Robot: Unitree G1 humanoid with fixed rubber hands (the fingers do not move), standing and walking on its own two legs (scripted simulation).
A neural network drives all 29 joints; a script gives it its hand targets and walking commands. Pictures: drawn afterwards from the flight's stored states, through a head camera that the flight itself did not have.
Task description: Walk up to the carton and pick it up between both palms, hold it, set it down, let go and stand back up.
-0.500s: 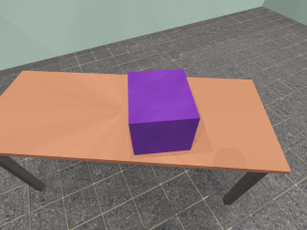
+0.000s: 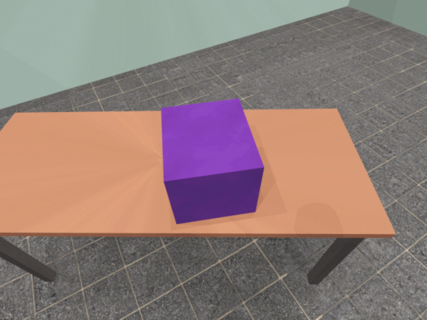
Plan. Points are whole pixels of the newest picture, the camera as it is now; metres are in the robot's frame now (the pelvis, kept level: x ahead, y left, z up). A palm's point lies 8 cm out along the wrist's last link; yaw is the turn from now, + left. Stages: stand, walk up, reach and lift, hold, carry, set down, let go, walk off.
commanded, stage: walk up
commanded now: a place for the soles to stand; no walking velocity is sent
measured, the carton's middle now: (208, 160) +0.52 +0.03 -0.08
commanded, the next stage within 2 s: reach and lift in 1.94 s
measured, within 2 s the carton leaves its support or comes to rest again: neither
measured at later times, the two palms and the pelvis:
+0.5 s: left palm out of the picture +0.02 +0.24 -0.13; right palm out of the picture -0.01 -0.28 -0.15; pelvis +0.01 -0.02 -0.01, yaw -2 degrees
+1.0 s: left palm out of the picture +0.10 +0.21 -0.13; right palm out of the picture +0.01 -0.28 -0.14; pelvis +0.03 -0.03 +0.00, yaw -2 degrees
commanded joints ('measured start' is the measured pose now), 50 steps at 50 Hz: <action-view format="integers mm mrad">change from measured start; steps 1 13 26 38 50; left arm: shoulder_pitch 72 82 133 65 6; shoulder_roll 139 134 195 100 150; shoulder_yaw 26 33 66 56 50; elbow -32 -48 -64 -100 -38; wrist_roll -2 13 0 43 5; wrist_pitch -14 -3 -1 5 1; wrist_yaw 7 -1 19 -2 2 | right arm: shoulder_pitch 33 91 49 66 151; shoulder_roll -136 -174 -106 -147 -97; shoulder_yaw -22 -38 -10 -36 -9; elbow -26 0 -23 -6 35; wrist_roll -1 -12 0 1 9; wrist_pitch -11 -7 -9 -12 -28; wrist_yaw -5 -11 -8 -19 -23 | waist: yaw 3 -18 21 17 16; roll -4 47 -152 104 -45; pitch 27 60 41 131 -32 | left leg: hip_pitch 91 133 -160 -24 48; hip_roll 65 134 -11 209 50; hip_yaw -56 -126 -64 -232 -107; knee -52 -128 108 -87 -52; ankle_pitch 156 -87 -168 289 249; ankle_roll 77 123 50 179 38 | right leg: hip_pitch -117 -239 110 -94 92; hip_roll -93 -52 -153 -89 -136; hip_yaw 84 71 270 -10 -3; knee -109 -46 -157 -52 -135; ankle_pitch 364 97 600 188 597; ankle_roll -36 -35 -120 39 -19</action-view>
